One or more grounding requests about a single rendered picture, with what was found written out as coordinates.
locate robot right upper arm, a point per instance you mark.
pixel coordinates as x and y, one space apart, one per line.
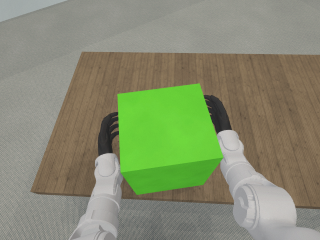
268 213

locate right robot hand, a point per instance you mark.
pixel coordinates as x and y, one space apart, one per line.
218 115

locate carton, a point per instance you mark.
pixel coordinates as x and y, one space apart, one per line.
167 139

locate left robot hand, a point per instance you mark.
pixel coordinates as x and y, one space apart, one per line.
105 137

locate table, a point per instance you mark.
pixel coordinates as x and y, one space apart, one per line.
272 102

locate robot left upper arm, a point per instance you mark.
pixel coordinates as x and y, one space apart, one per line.
99 235

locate robot left forearm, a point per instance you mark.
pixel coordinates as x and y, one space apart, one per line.
104 204

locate robot right forearm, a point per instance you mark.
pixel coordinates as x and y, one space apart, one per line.
234 166

